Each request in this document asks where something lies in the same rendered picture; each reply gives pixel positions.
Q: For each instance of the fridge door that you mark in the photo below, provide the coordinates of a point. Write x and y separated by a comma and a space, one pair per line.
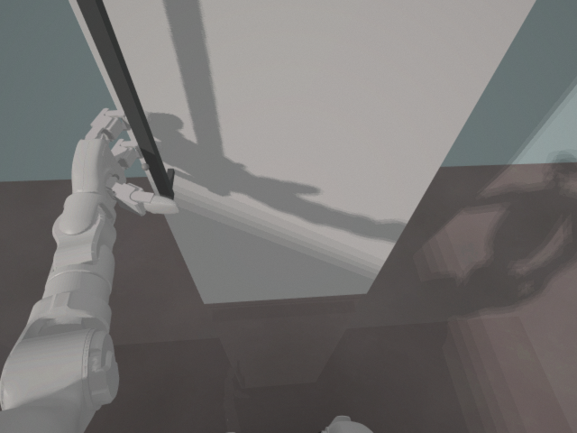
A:
303, 133

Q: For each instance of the left robot forearm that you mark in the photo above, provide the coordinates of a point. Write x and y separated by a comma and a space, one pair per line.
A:
80, 282

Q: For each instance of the robot right shin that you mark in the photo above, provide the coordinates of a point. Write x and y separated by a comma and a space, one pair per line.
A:
340, 418

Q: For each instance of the handle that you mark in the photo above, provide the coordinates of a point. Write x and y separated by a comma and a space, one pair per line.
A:
102, 32

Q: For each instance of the left robot hand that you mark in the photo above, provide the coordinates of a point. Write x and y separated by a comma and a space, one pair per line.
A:
94, 164

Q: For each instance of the left robot upper arm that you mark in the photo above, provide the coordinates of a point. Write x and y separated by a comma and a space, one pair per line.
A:
56, 383

